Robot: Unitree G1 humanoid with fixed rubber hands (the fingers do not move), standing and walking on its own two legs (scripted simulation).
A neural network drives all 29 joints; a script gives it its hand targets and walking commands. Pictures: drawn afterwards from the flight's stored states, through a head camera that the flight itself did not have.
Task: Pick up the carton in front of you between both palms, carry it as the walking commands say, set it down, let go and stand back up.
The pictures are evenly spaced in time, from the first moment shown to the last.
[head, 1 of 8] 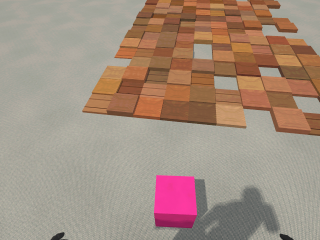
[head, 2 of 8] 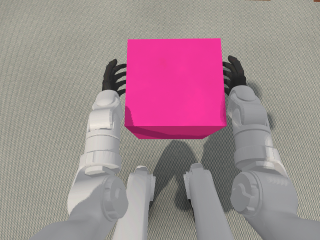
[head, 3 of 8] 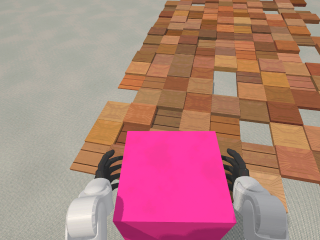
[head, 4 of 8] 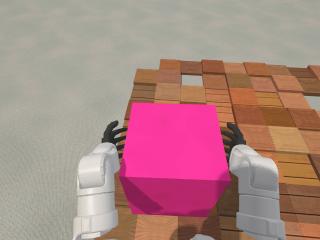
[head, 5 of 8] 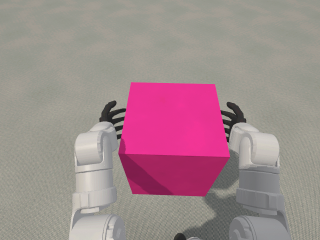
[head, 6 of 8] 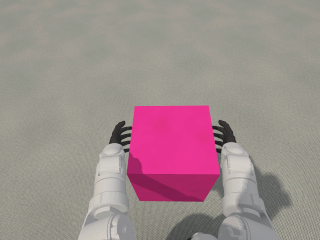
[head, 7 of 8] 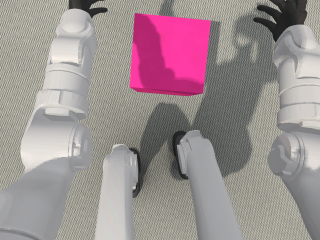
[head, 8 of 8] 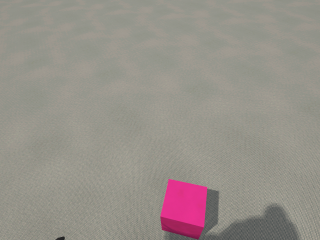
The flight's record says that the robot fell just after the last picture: no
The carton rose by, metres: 0.78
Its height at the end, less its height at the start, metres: +0.00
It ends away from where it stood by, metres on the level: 5.80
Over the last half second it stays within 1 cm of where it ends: yes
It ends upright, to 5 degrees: yes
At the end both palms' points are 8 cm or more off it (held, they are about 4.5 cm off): yes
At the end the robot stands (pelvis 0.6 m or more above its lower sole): yes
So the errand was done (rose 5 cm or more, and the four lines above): yes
